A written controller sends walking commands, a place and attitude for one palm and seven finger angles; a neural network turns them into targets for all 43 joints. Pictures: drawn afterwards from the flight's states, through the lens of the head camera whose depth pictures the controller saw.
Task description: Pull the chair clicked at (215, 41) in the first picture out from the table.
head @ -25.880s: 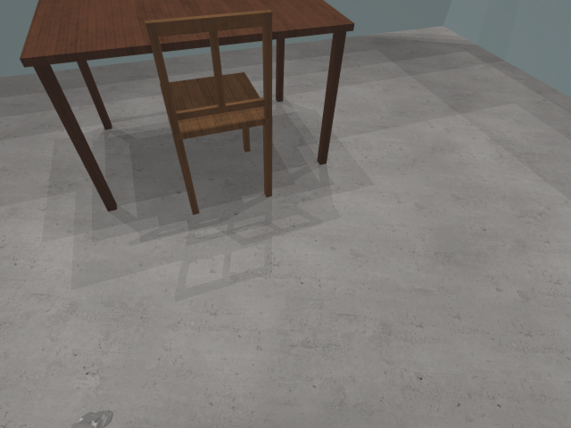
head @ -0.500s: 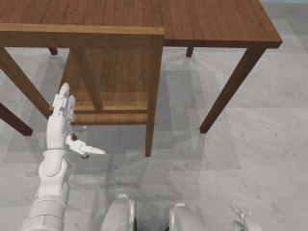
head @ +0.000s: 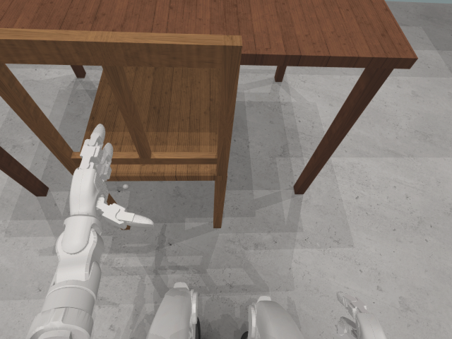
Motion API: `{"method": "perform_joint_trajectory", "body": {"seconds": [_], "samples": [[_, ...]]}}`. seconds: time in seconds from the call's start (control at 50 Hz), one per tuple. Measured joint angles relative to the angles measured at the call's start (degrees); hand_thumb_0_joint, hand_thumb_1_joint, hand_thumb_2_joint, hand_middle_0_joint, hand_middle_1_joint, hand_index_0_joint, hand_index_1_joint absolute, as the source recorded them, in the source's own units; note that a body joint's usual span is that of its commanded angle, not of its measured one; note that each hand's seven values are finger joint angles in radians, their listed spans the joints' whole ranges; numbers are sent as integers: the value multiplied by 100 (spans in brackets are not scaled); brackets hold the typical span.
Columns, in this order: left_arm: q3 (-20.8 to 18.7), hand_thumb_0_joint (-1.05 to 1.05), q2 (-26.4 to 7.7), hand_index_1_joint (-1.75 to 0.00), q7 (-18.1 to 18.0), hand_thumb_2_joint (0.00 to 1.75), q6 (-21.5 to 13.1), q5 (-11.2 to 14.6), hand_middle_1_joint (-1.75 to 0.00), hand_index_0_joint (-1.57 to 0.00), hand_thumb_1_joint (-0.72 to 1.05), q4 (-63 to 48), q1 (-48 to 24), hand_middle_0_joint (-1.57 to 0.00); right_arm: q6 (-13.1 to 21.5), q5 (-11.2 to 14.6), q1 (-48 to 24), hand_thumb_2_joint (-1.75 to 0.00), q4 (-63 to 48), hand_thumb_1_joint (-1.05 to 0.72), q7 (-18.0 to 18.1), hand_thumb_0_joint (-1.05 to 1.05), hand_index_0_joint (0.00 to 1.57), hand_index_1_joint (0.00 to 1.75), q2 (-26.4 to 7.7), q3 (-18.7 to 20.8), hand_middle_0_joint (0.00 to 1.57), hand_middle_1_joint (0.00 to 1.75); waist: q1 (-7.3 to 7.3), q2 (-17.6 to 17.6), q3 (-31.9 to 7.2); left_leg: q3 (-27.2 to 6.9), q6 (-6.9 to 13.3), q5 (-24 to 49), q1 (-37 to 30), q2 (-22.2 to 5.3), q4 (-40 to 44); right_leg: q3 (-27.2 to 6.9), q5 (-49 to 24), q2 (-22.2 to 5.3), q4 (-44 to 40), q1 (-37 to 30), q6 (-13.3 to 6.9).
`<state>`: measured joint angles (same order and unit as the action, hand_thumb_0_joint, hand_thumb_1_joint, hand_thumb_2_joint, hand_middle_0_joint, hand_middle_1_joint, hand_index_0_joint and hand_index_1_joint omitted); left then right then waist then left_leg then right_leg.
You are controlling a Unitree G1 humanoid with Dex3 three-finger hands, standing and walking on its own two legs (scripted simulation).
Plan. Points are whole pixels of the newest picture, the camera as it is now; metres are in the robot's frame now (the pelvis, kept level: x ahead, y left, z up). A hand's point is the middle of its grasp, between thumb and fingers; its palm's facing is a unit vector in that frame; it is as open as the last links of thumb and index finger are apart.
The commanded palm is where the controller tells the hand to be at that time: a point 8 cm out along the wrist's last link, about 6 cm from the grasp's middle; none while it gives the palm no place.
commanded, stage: push the fingers through the gap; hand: left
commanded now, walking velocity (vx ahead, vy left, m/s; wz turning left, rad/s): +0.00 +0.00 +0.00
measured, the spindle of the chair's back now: (132, 118) +0.51 +0.20 +0.02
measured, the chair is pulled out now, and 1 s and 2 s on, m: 0.00 0.00 0.00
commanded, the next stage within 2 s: hook a spindle and tug to test in 1.60 s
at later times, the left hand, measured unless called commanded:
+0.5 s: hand (123, 163) +0.41 +0.20 +0.03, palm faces +0.09 -1.00 -0.02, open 16.9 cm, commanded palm +0.39 +0.24 +0.02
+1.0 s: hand (126, 143) +0.45 +0.20 +0.03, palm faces +0.11 -0.99 -0.04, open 16.9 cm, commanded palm +0.43 +0.23 +0.02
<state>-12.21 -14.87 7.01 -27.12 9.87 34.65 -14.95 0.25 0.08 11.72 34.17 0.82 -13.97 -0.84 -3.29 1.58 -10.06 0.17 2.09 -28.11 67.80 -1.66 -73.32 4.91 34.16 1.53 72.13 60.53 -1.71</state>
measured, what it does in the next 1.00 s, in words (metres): stands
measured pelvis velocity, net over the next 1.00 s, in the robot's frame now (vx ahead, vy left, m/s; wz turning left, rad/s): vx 0.00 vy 0.00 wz -0.02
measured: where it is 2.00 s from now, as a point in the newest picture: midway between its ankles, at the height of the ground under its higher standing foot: outside the picture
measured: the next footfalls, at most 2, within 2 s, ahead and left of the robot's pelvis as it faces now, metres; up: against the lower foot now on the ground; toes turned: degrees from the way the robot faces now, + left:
none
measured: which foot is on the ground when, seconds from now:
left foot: down 0.00-1.00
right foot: down 0.00-1.00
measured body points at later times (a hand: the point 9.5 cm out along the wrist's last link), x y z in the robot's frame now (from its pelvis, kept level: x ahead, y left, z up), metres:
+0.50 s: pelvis +0.00 +0.01 +0.00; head +0.12 +0.03 +0.43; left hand +0.40 +0.25 +0.03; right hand +0.10 -0.25 -0.11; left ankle +0.06 +0.10 -0.62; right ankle +0.00 -0.11 -0.62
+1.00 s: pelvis +0.00 +0.00 -0.01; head +0.13 +0.02 +0.43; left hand +0.44 +0.25 +0.03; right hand +0.07 -0.26 -0.12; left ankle +0.06 +0.10 -0.62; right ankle +0.00 -0.11 -0.62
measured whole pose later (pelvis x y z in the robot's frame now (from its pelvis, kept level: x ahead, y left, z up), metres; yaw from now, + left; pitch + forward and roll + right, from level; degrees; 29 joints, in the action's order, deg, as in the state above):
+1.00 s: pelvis +0.00 +0.00 -0.01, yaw -1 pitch +25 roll -4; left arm -19.3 -20.8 7.0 -28.9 7.0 52.8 -34.2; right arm -2.7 -1.1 15.9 36.7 -0.1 -14.3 -0.9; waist -6.5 2.2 -9.8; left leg 0.4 2.4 -28.1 71.3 -2.2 -74.3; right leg 4.5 33.6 2.1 72.7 64.1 -1.4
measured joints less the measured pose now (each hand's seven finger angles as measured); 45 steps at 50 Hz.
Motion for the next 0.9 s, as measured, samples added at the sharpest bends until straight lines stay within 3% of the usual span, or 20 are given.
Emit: {"method": "perform_joint_trajectory", "body": {"seconds": [0.2,0.34,0.54,0.74,0.9], "samples": [[-249,-2,-151,-8,42,30,-175,43,-8,-6,-50,-9,-180,-6,53,-36,122,-90,133,-90,23,1,21,30,-10,20,20,29,-30,2,1,-21,3,-49,88,-23,-70,14,21,28,20,64,8],[-243,-2,-230,-8,224,30,97,81,-8,-6,-50,427,-553,-6,-4,8,187,-90,161,-90,21,1,21,30,-31,21,20,29,-94,35,2,-9,33,-40,116,-19,-46,0,-6,25,-28,86,37],[-327,-2,-161,-8,-91,30,-134,-99,-8,-6,-50,490,-742,-6,-68,-66,290,-90,178,-90,-56,1,21,30,0,46,20,29,-147,27,-24,67,66,-31,98,-27,13,-77,-39,26,-76,99,77],[-325,-2,-202,-8,-117,30,-89,-197,-8,-6,-50,1010,-1251,-6,-163,-82,306,-90,203,-90,-75,1,21,30,6,31,20,29,-192,59,27,47,66,8,193,-17,-13,-56,-64,17,-44,187,73],[-592,-2,-419,-8,-139,30,-198,-323,-8,-6,-50,1512,-1733,-6,-234,-124,340,-90,238,-90,-92,1,21,30,-2,1,20,29,-292,51,12,40,46,8,304,-43,-75,-52,-58,41,36,312,48]]}}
